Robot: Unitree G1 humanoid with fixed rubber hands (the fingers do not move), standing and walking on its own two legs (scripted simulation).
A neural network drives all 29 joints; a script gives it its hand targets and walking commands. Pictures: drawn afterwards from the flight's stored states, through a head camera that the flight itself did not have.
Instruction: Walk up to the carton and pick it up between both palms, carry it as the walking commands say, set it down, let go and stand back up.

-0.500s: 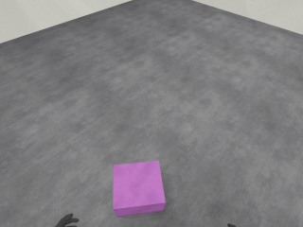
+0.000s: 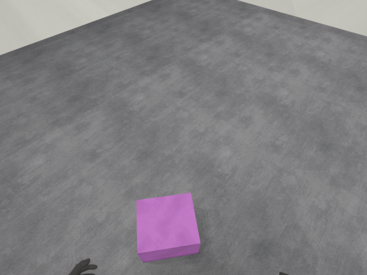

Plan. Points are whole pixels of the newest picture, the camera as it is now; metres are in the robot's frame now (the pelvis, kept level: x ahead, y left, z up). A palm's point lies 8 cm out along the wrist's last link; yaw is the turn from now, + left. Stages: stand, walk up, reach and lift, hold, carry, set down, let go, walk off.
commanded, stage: walk up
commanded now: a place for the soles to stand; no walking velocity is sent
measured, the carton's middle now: (167, 226) +0.45 +0.07 -0.67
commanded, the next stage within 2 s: reach and lift in 0.32 s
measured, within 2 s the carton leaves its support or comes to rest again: neither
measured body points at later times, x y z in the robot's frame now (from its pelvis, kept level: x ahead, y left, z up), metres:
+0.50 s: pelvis -0.01 +0.00 +0.00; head +0.02 +0.00 +0.44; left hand +0.20 +0.25 -0.09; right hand +0.17 -0.28 -0.10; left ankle -0.03 +0.10 -0.72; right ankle +0.02 -0.10 -0.72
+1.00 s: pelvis -0.03 +0.00 -0.06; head +0.10 +0.03 +0.37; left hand +0.21 +0.27 -0.16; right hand +0.25 -0.22 -0.16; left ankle -0.03 +0.10 -0.72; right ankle +0.02 -0.10 -0.72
